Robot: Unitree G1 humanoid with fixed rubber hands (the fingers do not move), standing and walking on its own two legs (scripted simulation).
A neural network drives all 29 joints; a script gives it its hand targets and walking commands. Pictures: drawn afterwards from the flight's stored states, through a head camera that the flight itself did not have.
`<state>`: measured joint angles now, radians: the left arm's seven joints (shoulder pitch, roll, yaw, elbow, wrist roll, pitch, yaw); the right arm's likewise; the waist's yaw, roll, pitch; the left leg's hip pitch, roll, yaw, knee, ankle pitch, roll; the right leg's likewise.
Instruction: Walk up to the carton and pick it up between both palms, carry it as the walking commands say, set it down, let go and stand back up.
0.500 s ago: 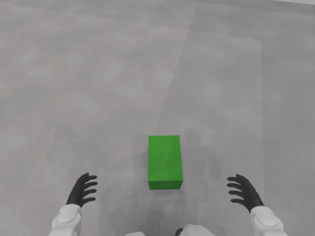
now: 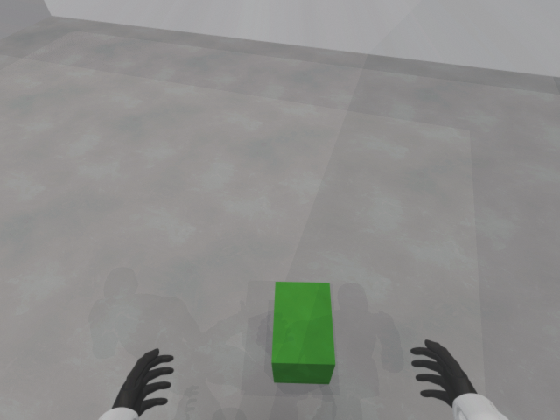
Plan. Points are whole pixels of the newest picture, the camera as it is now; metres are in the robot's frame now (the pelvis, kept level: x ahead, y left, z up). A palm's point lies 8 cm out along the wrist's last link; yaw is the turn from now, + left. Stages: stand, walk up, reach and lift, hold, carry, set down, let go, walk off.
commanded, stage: let go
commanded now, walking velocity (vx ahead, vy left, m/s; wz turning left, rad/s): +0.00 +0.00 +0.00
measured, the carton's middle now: (301, 332) +0.49 -0.04 -0.66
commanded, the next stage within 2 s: stand in 0.14 s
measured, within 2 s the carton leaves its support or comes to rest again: neither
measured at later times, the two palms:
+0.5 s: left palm (92, 415) +0.14 +0.29 -0.06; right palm out of the picture +0.12 -0.28 -0.08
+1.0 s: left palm out of the picture +0.09 +0.28 -0.08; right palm out of the picture +0.06 -0.30 -0.10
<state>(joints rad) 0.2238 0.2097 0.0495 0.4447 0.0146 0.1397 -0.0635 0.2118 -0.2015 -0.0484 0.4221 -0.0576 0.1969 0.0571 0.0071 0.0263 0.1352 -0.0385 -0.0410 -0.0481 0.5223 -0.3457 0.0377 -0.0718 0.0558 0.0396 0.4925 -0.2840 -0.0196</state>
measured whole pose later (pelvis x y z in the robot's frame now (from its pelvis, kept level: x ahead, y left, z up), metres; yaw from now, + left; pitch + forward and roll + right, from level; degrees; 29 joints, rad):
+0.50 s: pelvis +0.02 +0.00 +0.00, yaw -1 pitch -3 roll +0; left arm 0.27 0.32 0.06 0.69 0.04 0.00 0.00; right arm 0.30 -0.30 -0.09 0.69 -0.03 0.00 -0.01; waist 0.00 0.02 -0.11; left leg -0.11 -0.05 -0.03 0.51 -0.35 0.04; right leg -0.16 0.04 0.05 0.52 -0.31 -0.02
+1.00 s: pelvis -0.02 -0.01 +0.00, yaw -1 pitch -3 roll +0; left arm 0.26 0.34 0.02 0.80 0.03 -0.04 0.00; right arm 0.29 -0.32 -0.05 0.82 -0.03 -0.03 0.00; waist 0.00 0.02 -0.07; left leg -0.15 -0.03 -0.03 0.51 -0.29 0.02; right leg -0.20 0.06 0.05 0.50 -0.24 -0.03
